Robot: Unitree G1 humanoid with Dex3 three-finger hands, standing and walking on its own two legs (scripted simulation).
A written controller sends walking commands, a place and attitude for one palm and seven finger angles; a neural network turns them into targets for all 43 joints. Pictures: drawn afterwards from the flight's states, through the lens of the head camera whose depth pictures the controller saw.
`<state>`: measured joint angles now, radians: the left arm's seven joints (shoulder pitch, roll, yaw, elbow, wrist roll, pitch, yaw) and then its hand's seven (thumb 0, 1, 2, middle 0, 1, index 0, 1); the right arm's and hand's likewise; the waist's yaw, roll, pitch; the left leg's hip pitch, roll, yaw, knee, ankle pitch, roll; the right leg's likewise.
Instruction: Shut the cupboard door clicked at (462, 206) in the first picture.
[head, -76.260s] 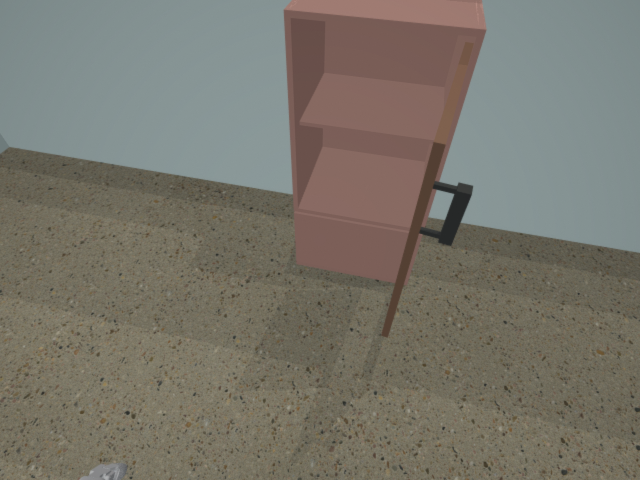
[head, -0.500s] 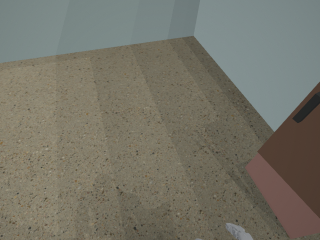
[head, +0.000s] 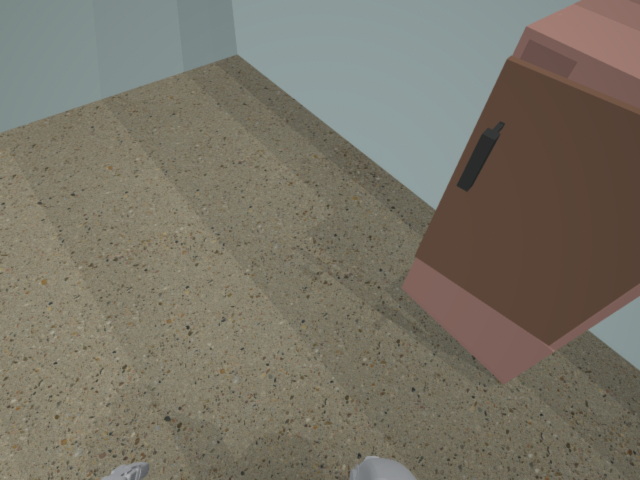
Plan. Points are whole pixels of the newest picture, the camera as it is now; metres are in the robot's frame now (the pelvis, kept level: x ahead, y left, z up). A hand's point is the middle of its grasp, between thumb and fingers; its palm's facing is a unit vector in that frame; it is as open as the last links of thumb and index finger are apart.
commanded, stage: turn to face it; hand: left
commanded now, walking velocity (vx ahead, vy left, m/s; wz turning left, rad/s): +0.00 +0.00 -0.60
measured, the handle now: (481, 156) +0.69 -0.28 -0.02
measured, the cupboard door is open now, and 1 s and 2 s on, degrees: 9 9 9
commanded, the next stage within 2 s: take the last steps up to it in 0.96 s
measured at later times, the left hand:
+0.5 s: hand (209, 471) +0.15 +0.16 -0.17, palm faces -0.26 -0.94 -0.21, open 7.4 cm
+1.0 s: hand (237, 455) +0.17 +0.12 -0.16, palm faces -0.48 -0.84 -0.27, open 7.4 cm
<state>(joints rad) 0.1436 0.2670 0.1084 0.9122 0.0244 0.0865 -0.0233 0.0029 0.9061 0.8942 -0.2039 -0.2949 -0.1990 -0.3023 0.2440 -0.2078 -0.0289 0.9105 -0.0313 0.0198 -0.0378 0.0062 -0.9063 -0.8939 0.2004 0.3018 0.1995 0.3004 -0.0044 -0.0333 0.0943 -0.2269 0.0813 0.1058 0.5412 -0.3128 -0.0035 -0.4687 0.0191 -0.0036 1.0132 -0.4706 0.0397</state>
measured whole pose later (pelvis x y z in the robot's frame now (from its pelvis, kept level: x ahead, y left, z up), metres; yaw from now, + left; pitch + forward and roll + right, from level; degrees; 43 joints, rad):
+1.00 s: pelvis -0.01 -0.01 +0.00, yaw -31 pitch +0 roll +0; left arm 0.18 0.19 0.06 0.93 0.03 0.04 0.00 0.00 0.90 0.89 -0.20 -0.30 -0.20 -0.30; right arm 0.23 -0.25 -0.05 0.96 -0.01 0.07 -0.02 0.01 -0.91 -0.89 0.20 0.30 0.20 0.30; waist -0.02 0.05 0.08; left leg -0.45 0.07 0.04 1.04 -0.47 -0.05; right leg -0.26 0.01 -0.02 0.56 -0.30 -0.03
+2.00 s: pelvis +0.17 -0.16 -0.01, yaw -37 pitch -1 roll +1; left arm 0.33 0.14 0.04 1.12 0.01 0.01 0.02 0.00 0.91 0.89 -0.20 -0.30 -0.20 -0.30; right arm 0.15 -0.14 0.00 0.98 -0.02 -0.04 -0.02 0.00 -0.91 -0.89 0.20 0.30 0.20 0.30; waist 0.03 -0.05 0.08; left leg -0.34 0.03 0.12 0.60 -0.24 0.03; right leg -0.25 -0.02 -0.04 0.90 -0.55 -0.01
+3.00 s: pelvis +0.12 -0.16 -0.01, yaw -37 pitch -3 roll +1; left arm 0.25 0.17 -0.01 0.98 0.02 0.02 0.03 0.00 0.92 0.89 -0.21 -0.30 -0.20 -0.30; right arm 0.28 -0.19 -0.02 0.99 -0.02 0.03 0.00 0.01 -0.92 -0.89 0.20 0.30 0.20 0.30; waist -0.03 0.03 0.03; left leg -0.28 0.04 0.06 0.56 -0.24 -0.01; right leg -0.24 -0.01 0.01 0.62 -0.33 -0.01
